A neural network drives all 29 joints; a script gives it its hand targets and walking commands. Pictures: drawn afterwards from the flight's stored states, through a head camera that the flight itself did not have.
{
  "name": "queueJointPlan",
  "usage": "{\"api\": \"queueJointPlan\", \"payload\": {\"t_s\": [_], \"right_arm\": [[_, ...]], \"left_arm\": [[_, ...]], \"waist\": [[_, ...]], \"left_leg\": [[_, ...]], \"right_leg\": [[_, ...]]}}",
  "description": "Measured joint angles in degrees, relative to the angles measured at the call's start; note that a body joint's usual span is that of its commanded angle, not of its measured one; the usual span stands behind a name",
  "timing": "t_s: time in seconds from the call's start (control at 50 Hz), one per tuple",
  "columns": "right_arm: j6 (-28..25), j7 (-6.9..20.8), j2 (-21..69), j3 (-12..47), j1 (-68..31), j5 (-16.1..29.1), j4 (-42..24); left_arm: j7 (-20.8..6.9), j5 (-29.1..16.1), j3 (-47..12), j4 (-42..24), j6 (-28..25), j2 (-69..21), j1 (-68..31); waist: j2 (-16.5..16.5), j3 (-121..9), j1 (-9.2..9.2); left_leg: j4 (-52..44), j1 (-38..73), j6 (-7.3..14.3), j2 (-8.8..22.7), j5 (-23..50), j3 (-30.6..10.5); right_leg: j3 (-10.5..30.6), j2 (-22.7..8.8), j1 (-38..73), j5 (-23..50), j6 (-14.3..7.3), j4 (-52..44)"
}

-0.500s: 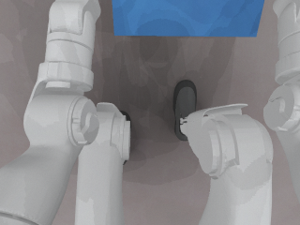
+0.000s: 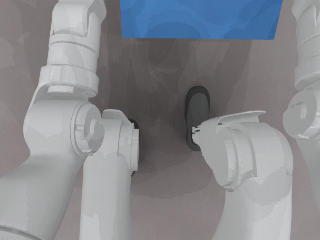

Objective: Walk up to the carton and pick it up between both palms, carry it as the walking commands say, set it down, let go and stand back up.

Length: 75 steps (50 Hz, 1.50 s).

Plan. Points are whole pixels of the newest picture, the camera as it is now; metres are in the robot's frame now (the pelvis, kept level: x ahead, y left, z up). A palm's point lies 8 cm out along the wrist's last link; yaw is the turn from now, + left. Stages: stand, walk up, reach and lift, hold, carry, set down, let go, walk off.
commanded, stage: set down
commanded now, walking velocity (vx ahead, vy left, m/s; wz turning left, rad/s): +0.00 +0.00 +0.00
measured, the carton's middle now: out of the picture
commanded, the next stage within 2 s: none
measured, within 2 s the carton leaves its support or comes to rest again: neither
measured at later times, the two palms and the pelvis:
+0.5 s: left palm out of the picture +0.55 +0.10 -0.22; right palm out of the picture +0.52 -0.27 -0.22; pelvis +0.00 +0.00 +0.00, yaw +0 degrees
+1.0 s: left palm out of the picture +0.58 +0.10 -0.14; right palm out of the picture +0.53 -0.30 -0.14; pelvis -0.01 +0.00 +0.01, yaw +0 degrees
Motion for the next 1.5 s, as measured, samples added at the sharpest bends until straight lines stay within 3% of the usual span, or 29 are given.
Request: {"api": "queueJointPlan", "payload": {"t_s": [0.14,0.24,0.66,0.82,0.94,1.08,1.16,1.5], "right_arm": [[-2.82,-1.07,-0.21,-0.02,-0.99,0.05,2.92],[-4.03,-2.85,-0.21,-0.02,-2.32,1.04,6.79],[-6.19,-3.91,-1.92,-0.02,-3.20,2.81,11.00],[-5.53,-4.17,-2.22,0.00,-3.10,4.39,3.45],[-1.75,-4.17,-2.24,-0.01,-2.65,4.39,2.56],[2.35,-4.02,-2.61,0.00,-1.09,4.39,-3.38],[4.74,-3.77,-3.07,-0.01,-0.95,4.40,-6.18],[6.61,2.01,-3.53,-0.04,10.47,4.41,-9.43]], "left_arm": [[0.32,0.00,-5.11,1.90,-1.54,2.30,-0.77],[1.64,-2.37,-9.07,5.09,-1.53,3.69,-2.29],[2.49,-5.93,-11.80,7.25,-1.95,7.93,-2.68],[3.93,-7.78,-12.37,4.15,-1.93,8.25,-2.68],[4.47,-7.94,-12.39,4.11,0.53,9.15,-2.71],[4.85,-8.23,-12.39,3.65,3.88,9.49,-2.72],[5.41,-8.23,-12.39,0.21,5.92,9.97,-2.73],[4.93,-8.24,-11.44,-0.70,8.40,10.38,2.96]], "waist": [[-0.02,0.78,0.05],[0.02,0.76,0.17],[-1.15,0.65,0.24],[0.63,0.76,0.03],[1.99,0.60,-0.70],[1.30,0.77,-0.66],[0.44,0.72,-0.61],[1.27,-16.04,-0.56]], "left_leg": [[0.23,0.30,-0.01,0.00,0.01,0.01],[0.23,0.28,-0.07,0.00,0.01,0.01],[0.99,-0.80,-0.29,0.00,0.23,0.10],[0.99,0.80,-0.29,0.00,0.37,0.11],[0.36,4.00,-0.18,0.02,0.43,0.09],[-3.49,8.32,0.07,0.35,1.18,-0.10],[-6.46,11.35,0.26,0.40,1.51,-0.29],[-24.22,15.28,1.48,0.68,5.62,-0.95]], "right_leg": [[-0.01,-0.04,0.34,0.03,0.00,0.17],[-0.01,-0.07,0.32,-0.03,0.00,0.22],[-0.01,-0.28,-0.69,0.22,0.00,0.91],[-0.01,-0.31,0.99,0.31,0.00,0.88],[-0.01,-0.28,4.36,0.19,0.00,0.24],[-0.01,0.11,8.95,0.38,0.03,-3.33],[-0.01,0.22,12.25,0.16,0.22,-6.02],[0.39,0.64,17.76,1.63,1.59,-22.83]]}}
